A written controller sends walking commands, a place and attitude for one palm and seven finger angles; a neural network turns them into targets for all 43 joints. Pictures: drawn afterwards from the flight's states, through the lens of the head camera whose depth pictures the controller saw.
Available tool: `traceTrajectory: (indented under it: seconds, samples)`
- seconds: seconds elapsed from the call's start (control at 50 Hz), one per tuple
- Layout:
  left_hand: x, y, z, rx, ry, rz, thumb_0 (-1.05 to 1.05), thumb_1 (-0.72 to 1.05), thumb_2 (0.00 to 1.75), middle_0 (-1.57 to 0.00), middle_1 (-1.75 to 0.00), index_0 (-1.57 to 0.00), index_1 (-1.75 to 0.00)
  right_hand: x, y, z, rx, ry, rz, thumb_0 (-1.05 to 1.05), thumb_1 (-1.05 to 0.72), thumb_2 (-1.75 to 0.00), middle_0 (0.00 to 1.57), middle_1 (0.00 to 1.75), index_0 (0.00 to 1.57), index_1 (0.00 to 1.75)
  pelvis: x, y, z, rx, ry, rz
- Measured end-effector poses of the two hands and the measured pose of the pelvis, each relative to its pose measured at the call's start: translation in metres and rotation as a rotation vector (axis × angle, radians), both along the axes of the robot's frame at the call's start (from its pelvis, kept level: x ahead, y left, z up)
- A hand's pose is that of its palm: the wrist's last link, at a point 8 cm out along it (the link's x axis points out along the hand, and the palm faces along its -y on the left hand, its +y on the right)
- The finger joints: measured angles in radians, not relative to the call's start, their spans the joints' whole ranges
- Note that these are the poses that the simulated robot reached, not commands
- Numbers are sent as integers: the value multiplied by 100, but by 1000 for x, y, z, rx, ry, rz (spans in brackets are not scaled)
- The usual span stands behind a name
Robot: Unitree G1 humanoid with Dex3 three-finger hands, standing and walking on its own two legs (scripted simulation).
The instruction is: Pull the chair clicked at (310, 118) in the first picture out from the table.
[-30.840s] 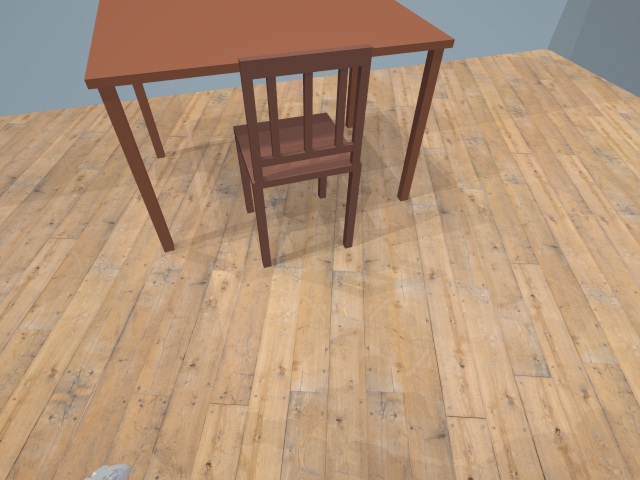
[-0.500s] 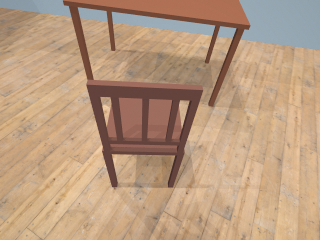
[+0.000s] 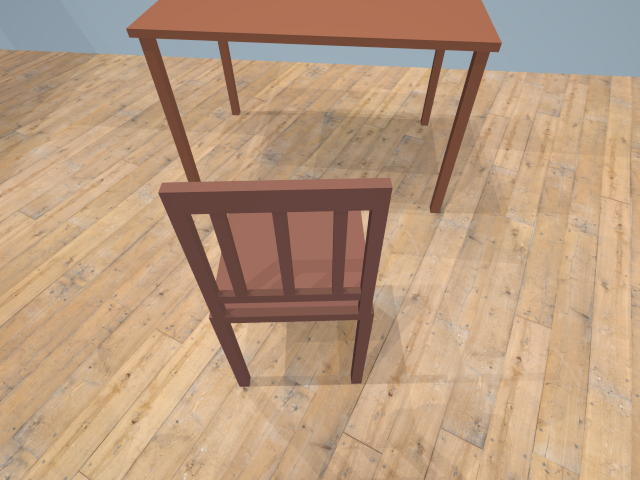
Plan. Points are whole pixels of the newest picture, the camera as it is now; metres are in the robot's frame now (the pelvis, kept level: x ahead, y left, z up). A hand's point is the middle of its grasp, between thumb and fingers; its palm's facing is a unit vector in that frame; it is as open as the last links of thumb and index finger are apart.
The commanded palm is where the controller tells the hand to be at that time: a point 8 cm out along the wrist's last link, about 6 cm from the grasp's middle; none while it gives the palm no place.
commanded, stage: let the arm hang, fingers relaxed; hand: left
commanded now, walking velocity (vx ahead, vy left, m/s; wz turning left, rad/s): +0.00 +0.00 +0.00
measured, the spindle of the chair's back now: (284, 255) +0.53 +0.10 -0.12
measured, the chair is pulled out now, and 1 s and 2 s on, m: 0.63 0.63 0.63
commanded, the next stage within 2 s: look to check the result in 0.30 s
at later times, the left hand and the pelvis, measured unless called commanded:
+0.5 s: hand out of the picture +0.01 +0.16 -0.17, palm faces -0.01 -0.98 -0.19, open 7.4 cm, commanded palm none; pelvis +0.01 +0.00 +0.00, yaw +0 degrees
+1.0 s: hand out of the picture +0.01 +0.17 -0.17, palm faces -0.01 -0.98 -0.18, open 7.4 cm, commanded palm none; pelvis +0.01 +0.00 +0.00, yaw +0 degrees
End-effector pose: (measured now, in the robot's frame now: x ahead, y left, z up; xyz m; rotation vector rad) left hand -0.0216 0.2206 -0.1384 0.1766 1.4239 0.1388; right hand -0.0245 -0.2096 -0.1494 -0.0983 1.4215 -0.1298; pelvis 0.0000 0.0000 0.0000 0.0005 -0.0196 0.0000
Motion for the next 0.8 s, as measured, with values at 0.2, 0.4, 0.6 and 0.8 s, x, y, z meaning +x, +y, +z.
traceTrajectory:
  seconds: [0.2,0.4,0.6,0.8]
  samples:
    - [42,-5,-2,-2,-89,-24,3,94,90,-20,-30,-20,-30,7,-1,3,-9,-20,-20,0,-91,-90,20,30,20,30,5,-6,1,-2,-10,-5]
    - [36,-4,0,0,-64,-11,1,91,90,-20,-30,-20,-30,8,-2,3,-8,-1,-14,0,-91,-90,20,30,20,30,6,-5,2,-1,-5,-4]
    - [24,-11,-4,-29,-23,-2,1,91,90,-20,-30,-20,-30,11,-4,6,-25,3,-13,0,-91,-90,20,30,20,30,7,-3,2,-3,-4,-6]
    - [23,-10,-4,-32,-15,2,1,90,90,-20,-30,-20,-30,14,0,6,-22,4,-12,0,-91,-90,20,30,20,30,9,-2,3,-2,-1,-5]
